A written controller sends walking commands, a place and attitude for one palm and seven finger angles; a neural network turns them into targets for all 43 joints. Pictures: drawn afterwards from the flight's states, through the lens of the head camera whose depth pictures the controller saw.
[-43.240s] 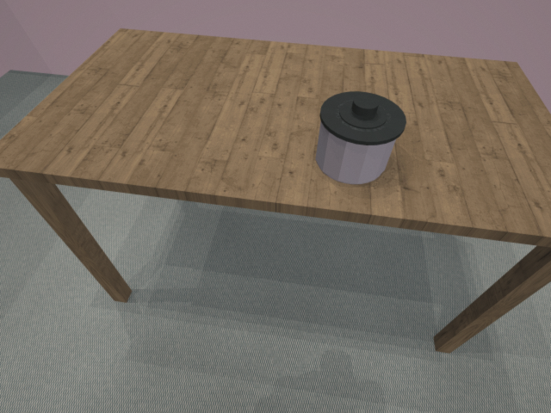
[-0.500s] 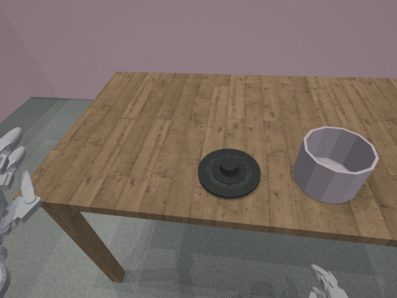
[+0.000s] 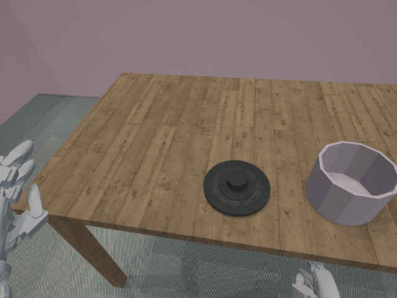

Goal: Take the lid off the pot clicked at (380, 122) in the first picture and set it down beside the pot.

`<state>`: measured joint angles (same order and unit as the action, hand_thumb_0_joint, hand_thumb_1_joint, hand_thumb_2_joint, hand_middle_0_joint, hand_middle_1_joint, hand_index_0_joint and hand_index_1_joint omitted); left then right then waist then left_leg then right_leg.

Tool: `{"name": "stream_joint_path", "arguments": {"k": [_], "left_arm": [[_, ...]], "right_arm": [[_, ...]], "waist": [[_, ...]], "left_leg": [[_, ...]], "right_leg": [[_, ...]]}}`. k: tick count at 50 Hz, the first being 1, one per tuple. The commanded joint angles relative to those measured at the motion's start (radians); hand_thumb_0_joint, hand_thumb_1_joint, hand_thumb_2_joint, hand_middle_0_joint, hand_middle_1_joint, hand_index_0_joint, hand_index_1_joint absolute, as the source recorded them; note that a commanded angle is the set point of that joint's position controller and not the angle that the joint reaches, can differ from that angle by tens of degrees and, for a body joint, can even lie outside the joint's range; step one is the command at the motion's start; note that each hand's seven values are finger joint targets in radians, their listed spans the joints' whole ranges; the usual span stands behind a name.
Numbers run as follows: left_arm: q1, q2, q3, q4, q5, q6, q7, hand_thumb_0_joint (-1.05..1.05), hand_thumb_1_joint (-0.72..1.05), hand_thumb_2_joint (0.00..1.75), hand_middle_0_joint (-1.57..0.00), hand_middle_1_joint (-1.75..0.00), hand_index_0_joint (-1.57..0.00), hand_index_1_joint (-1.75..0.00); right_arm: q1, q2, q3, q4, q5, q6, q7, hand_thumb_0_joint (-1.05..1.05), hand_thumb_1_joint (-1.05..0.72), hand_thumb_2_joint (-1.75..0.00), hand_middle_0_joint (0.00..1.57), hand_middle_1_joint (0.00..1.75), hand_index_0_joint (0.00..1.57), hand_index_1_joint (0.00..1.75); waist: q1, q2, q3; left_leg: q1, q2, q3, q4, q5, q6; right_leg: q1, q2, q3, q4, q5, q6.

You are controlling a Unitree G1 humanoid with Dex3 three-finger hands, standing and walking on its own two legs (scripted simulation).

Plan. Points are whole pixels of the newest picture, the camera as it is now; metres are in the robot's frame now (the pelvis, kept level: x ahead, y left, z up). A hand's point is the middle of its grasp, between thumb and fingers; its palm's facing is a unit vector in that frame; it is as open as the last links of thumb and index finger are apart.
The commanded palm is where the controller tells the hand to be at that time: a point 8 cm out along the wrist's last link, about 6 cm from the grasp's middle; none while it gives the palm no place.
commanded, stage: draw the hand back to the body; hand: left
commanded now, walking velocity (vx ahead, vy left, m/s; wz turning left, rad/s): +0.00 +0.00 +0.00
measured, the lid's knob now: (236, 179) +0.39 -0.04 +0.01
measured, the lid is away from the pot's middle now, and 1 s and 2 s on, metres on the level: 0.25 0.25 0.25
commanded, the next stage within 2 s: step back with the hand held close in 0.82 s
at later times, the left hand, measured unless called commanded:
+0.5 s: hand (29, 239) +0.14 +0.25 +0.18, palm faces +0.40 -0.84 -0.37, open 7.4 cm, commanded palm +0.09 +0.29 +0.19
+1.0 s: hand (22, 231) +0.15 +0.25 +0.19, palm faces +0.40 -0.82 -0.41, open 7.4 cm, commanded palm +0.09 +0.29 +0.19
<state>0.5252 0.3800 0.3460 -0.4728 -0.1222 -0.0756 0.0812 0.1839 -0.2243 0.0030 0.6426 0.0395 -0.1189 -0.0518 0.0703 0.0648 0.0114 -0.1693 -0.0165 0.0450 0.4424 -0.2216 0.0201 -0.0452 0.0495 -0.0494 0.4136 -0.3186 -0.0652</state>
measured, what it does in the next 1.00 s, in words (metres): stands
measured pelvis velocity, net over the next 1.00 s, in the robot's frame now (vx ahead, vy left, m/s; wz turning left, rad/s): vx -0.03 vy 0.01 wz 0.00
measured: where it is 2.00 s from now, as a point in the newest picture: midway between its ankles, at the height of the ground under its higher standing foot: outside the picture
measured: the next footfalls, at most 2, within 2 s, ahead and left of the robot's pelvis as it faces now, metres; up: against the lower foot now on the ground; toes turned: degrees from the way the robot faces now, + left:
none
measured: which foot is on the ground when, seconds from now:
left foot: down 0.00-1.00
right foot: down 0.00-1.00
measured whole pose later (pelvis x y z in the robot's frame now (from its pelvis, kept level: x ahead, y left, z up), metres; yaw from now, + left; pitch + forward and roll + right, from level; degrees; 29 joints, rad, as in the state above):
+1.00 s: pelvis -0.03 +0.01 +0.00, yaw +0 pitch -4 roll -1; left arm 0.51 0.38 0.33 -0.51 -0.11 -0.16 0.08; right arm 0.18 -0.23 0.02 0.62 0.03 -0.13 -0.05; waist 0.07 0.08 0.04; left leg -0.21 0.00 0.03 0.47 -0.19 0.04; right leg -0.06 0.07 -0.06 0.39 -0.26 -0.05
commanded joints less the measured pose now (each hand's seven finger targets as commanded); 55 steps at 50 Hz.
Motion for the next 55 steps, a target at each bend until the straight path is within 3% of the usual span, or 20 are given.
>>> {"name": "stream_joint_path", "arguments": {"k": [1, 3, 7, 10, 16, 19, 21, 24, 28, 29, 35, 38, 45, 46, 47, 48, 49, 50, 52, 55], "left_arm": [[-0.003, 0.208, 0.152, -0.236, 0.004, -0.069, 0.027, 0.0, 0.9, 0.9, -0.2, -0.3, -0.2, -0.3], [0.016, 0.181, 0.146, -0.15, -0.001, -0.05, 0.028, 0.0, 0.9, 0.9, -0.2, -0.3, -0.2, -0.3], [-0.073, 0.188, 0.116, -0.227, -0.002, -0.072, 0.017, 0.0, 0.9, 0.9, -0.2, -0.3, -0.2, -0.3], [-0.072, 0.185, 0.093, -0.288, 0.0, -0.086, 0.023, 0.0, 0.9, 0.9, -0.2, -0.3, -0.2, -0.3], [-0.086, 0.182, 0.111, -0.156, -0.007, -0.084, 0.024, 0.0, 0.9, 0.9, -0.2, -0.3, -0.2, -0.3], [-0.09, 0.137, 0.052, -0.229, -0.006, -0.105, 0.017, 0.0, 0.9, 0.9, -0.2, -0.3, -0.2, -0.3], [-0.091, 0.155, 0.062, -0.231, -0.002, -0.105, 0.017, 0.0, 0.9, 0.9, -0.2, -0.3, -0.2, -0.3], [-0.104, 0.171, 0.082, -0.215, -0.003, -0.111, 0.023, 0.0, 0.9, 0.9, -0.2, -0.3, -0.2, -0.3], [-0.072, 0.18, 0.105, -0.201, -0.008, -0.116, 0.022, 0.0, 0.9, 0.9, -0.2, -0.3, -0.2, -0.3], [-0.073, 0.127, 0.048, -0.203, -0.006, -0.119, 0.014, 0.0, 0.9, 0.9, -0.2, -0.3, -0.2, -0.3], [-0.105, 0.16, 0.06, -0.243, -0.001, -0.125, 0.022, 0.0, 0.9, 0.9, -0.2, -0.3, -0.2, -0.3], [-0.081, 0.176, 0.091, -0.23, -0.003, -0.126, 0.027, 0.0, 0.9, 0.9, -0.2, -0.3, -0.2, -0.3], [-0.083, 0.131, 0.04, -0.225, -0.001, -0.122, 0.016, 0.0, 0.9, 0.9, -0.2, -0.3, -0.2, -0.3], [-0.094, 0.159, 0.06, -0.248, 0.001, -0.124, 0.019, 0.0, 0.9, 0.9, -0.2, -0.3, -0.2, -0.3], [-0.267, 0.336, 0.25, -0.368, 0.011, -0.175, 0.043, 0.0, 0.9, 0.9, -0.2, -0.3, -0.2, -0.3], [-0.274, 0.33, 0.251, -0.332, 0.02, -0.195, 0.047, 0.0, 0.9, 0.9, -0.2, -0.3, -0.2, -0.3], [-0.201, 0.255, 0.193, -0.241, 0.027, -0.197, 0.042, 0.0, 0.9, 0.9, -0.2, -0.3, -0.2, -0.3], [-0.138, 0.197, 0.152, -0.203, 0.032, -0.187, 0.036, 0.0, 0.9, 0.9, -0.2, -0.3, -0.2, -0.3], [-0.044, 0.133, 0.106, -0.198, 0.032, -0.177, 0.027, 0.0, 0.9, 0.9, -0.2, -0.3, -0.2, -0.3], [0.049, 0.125, 0.119, -0.249, 0.028, -0.18, 0.027, 0.0, 0.9, 0.9, -0.2, -0.3, -0.2, -0.3]], "right_arm": [[-0.128, -0.098, -0.032, -0.174, -0.002, -0.058, -0.007, 0.0, -0.9, -0.9, 0.2, 0.3, 0.2, 0.3], [-0.14, -0.098, -0.038, -0.16, 0.0, -0.035, -0.011, 0.0, -0.9, -0.9, 0.2, 0.3, 0.2, 0.3], [-0.139, -0.1, -0.03, -0.182, 0.004, -0.04, -0.014, 0.0, -0.9, -0.9, 0.2, 0.3, 0.2, 0.3], [-0.143, -0.102, -0.025, -0.188, 0.001, -0.059, -0.013, 0.0, -0.9, -0.9, 0.2, 0.3, 0.2, 0.3], [-0.146, -0.104, -0.024, -0.171, 0.004, -0.056, -0.018, 0.0, -0.9, -0.9, 0.2, 0.3, 0.2, 0.3], [-0.158, -0.099, -0.019, -0.179, 0.001, -0.068, -0.014, 0.0, -0.9, -0.9, 0.2, 0.3, 0.2, 0.3], [-0.151, -0.102, -0.018, -0.179, -0.004, -0.079, -0.011, 0.0, -0.9, -0.9, 0.2, 0.3, 0.2, 0.3], [-0.155, -0.107, -0.018, -0.174, -0.003, -0.079, -0.01, 0.0, -0.9, -0.9, 0.2, 0.3, 0.2, 0.3], [-0.158, -0.103, -0.022, -0.175, -0.001, -0.081, -0.015, 0.0, -0.9, -0.9, 0.2, 0.3, 0.2, 0.3], [-0.158, -0.098, -0.017, -0.177, -0.001, -0.08, -0.012, 0.0, -0.9, -0.9, 0.2, 0.3, 0.2, 0.3], [-0.151, -0.105, -0.02, -0.178, -0.004, -0.094, -0.012, 0.0, -0.9, -0.9, 0.2, 0.3, 0.2, 0.3], [-0.155, -0.105, -0.021, -0.171, -0.004, -0.093, -0.015, 0.0, -0.9, -0.9, 0.2, 0.3, 0.2, 0.3], [-0.152, -0.105, -0.019, -0.176, -0.004, -0.088, -0.01, 0.0, -0.9, -0.9, 0.2, 0.3, 0.2, 0.3], [-0.15, -0.109, -0.022, -0.178, -0.005, -0.092, -0.011, 0.0, -0.9, -0.9, 0.2, 0.3, 0.2, 0.3], [-0.158, -0.129, -0.024, -0.221, -0.001, -0.072, -0.007, 0.0, -0.9, -0.9, 0.2, 0.3, 0.2, 0.3], [-0.149, -0.109, -0.017, -0.192, -0.007, -0.063, -0.009, 0.0, -0.9, -0.9, 0.2, 0.3, 0.2, 0.3], [-0.144, -0.1, -0.015, -0.166, -0.015, -0.054, -0.003, 0.0, -0.9, -0.9, 0.2, 0.3, 0.2, 0.3], [-0.126, -0.103, -0.026, -0.172, -0.01, -0.047, 0.004, 0.0, -0.9, -0.9, 0.2, 0.3, 0.2, 0.3], [-0.11, -0.119, -0.04, -0.197, -0.005, -0.037, 0.013, 0.0, -0.9, -0.9, 0.2, 0.3, 0.2, 0.3], [-0.112, -0.134, -0.047, -0.221, -0.007, -0.021, 0.013, 0.0, -0.9, -0.9, 0.2, 0.3, 0.2, 0.3]], "waist": [[0.01, -0.008, -0.146], [0.003, -0.089, -0.056], [-0.001, -0.007, -0.085], [0.0, 0.002, -0.1], [-0.005, -0.032, -0.001], [-0.009, 0.023, -0.018], [-0.002, 0.035, -0.033], [-0.004, -0.022, -0.003], [0.003, -0.02, 0.012], [-0.006, 0.011, 0.001], [-0.003, 0.0, -0.022], [0.001, -0.021, 0.014], [-0.005, -0.023, -0.016], [0.0, 0.0, -0.041], [-0.022, -0.011, 0.095], [-0.032, -0.023, 0.127], [-0.039, -0.143, 0.143], [-0.044, -0.191, 0.121], [-0.044, -0.132, 0.047], [-0.038, -0.018, -0.069]], "left_leg": [[0.179, 0.063, -0.053, 0.006, 0.386, -0.003], [0.134, 0.066, -0.052, 0.0, 0.33, 0.0], [0.155, 0.065, -0.063, -0.024, 0.244, -0.002], [0.161, 0.066, -0.073, -0.026, 0.214, -0.001], [0.12, 0.063, -0.079, -0.046, 0.1, -0.002], [0.135, 0.062, -0.082, -0.047, 0.084, -0.001], [0.146, 0.061, -0.086, -0.052, 0.098, -0.002], [0.123, 0.059, -0.093, -0.057, 0.055, -0.001], [0.113, 0.059, -0.09, -0.06, 0.041, 0.0], [0.126, 0.058, -0.085, -0.06, 0.038, -0.002], [0.128, 0.058, -0.091, -0.06, 0.025, 0.0], [0.118, 0.06, -0.096, -0.063, 0.027, -0.001], [0.135, 0.065, -0.097, -0.066, 0.055, -0.001], [0.147, 0.064, -0.093, -0.063, 0.061, -0.001], [0.059, 0.072, -0.112, -0.007, -0.051, 0.032], [0.027, 0.065, -0.125, 0.038, -0.076, 0.028], [0.009, 0.055, -0.129, 0.093, -0.08, 0.03], [0.016, 0.052, -0.123, 0.16, -0.061, 0.024], [0.002, 0.053, -0.118, 0.158, -0.019, 0.024], [-0.001, 0.115, -0.168, 0.014, 0.198, 0.044]], "right_leg": [[-0.089, -0.103, 0.039, -0.044, 0.505, 0.056], [-0.123, -0.097, 0.037, -0.057, 0.48, 0.057], [-0.134, -0.101, 0.042, -0.076, 0.345, 0.058], [-0.138, -0.097, 0.045, -0.085, 0.295, 0.053], [-0.187, -0.089, 0.05, -0.132, 0.155, 0.049], [-0.18, -0.091, 0.056, -0.127, 0.134, 0.045], [-0.174, -0.089, 0.055, -0.132, 0.145, 0.044], [-0.187, -0.085, 0.056, -0.149, 0.098, 0.043], [-0.185, -0.088, 0.062, -0.154, 0.084, 0.042], [-0.186, -0.089, 0.06, -0.15, 0.08, 0.041], [-0.178, -0.09, 0.064, -0.155, 0.061, 0.042], [-0.188, -0.085, 0.065, -0.159, 0.066, 0.039], [-0.171, -0.085, 0.058, -0.139, 0.097, 0.04], [-0.165, -0.087, 0.062, -0.14, 0.103, 0.041], [-0.311, -0.144, 0.232, -0.218, 0.063, 0.066], [-0.337, -0.183, 0.262, -0.237, 0.035, 0.041], [-0.366, -0.203, 0.279, -0.26, 0.002, 0.043], [-0.383, -0.237, 0.294, -0.248, 0.009, 0.035], [-0.317, -0.27, 0.271, -0.169, 0.152, 0.014], [-0.192, -0.178, 0.159, 0.005, 0.329, 0.067]]}}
